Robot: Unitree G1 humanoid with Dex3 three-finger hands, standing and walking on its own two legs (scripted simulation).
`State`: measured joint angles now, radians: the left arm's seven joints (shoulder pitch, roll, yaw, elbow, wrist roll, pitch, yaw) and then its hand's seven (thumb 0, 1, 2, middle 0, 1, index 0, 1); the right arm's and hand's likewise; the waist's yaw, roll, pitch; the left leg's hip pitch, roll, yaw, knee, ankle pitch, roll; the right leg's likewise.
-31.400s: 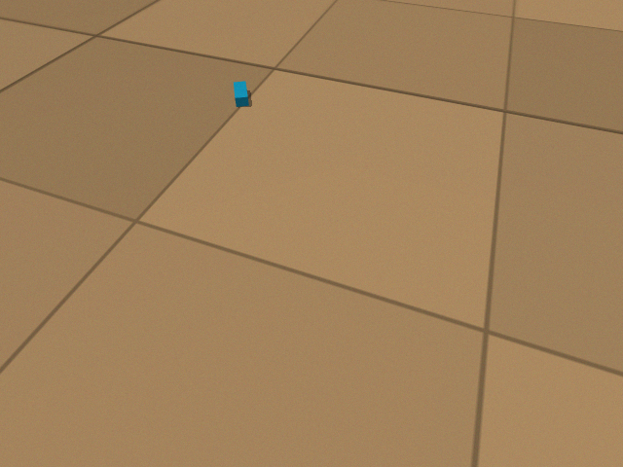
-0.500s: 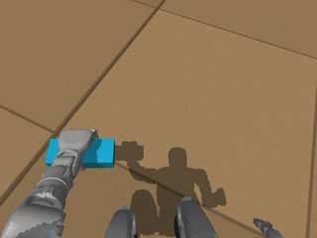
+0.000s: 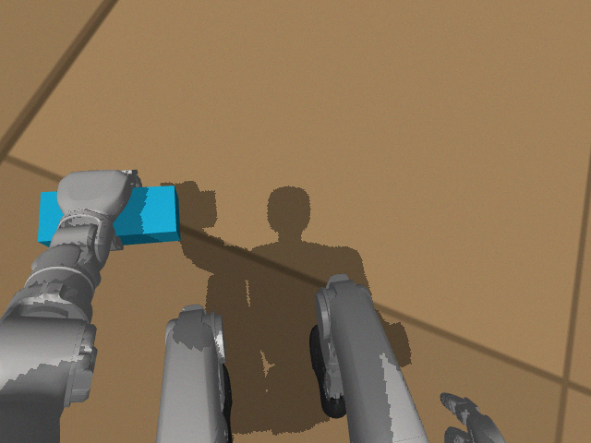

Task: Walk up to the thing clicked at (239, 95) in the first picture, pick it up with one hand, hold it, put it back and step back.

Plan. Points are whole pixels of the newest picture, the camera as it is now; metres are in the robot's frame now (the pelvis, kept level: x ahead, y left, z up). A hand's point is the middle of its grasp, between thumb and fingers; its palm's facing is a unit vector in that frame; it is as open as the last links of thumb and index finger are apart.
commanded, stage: crouch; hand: left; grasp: from above
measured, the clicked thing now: (115, 217) +0.46 +0.22 -0.18
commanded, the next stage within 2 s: lower in 0.90 s
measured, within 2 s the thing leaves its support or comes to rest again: neither
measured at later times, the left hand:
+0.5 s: hand (125, 224) +0.47 +0.22 -0.25, palm faces -0.46 -0.01 -0.89, open 10.3 cm
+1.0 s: hand (130, 226) +0.48 +0.23 -0.30, palm faces -0.46 +0.00 -0.89, open 10.3 cm
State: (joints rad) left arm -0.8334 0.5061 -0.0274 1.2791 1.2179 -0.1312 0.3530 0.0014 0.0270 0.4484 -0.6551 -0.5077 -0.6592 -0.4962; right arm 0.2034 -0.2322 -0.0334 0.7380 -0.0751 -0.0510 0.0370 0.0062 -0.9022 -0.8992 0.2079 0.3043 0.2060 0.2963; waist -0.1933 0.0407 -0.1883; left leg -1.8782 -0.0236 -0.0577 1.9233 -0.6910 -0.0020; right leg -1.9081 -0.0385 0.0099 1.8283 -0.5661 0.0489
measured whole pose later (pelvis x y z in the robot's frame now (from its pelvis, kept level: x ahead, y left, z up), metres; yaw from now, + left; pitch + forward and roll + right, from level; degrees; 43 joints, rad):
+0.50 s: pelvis -0.01 +0.00 -0.09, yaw -1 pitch +37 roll -5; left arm -0.98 0.63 0.04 1.40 1.26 -0.19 0.36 0.00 0.01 0.46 -0.66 -0.51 -0.67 -0.49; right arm 0.18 -0.27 -0.01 0.73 -0.12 -0.05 0.12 0.00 -0.91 -0.90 0.21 0.30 0.20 0.30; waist -0.25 0.02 -0.10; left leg -2.13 -0.04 -0.09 2.21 -0.73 -0.02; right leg -2.16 -0.04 0.00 2.10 -0.59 0.05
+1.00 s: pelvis -0.01 +0.00 -0.13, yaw -2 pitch +36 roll -7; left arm -1.07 0.71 0.06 1.54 1.32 -0.21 0.42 0.00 0.01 0.46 -0.67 -0.51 -0.68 -0.49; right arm 0.20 -0.28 0.05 0.74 -0.15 -0.07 0.15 0.00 -0.92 -0.90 0.21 0.30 0.20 0.30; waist -0.29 0.01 -0.06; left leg -2.25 -0.05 -0.11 2.35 -0.72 -0.01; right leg -2.27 -0.03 -0.01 2.21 -0.58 0.06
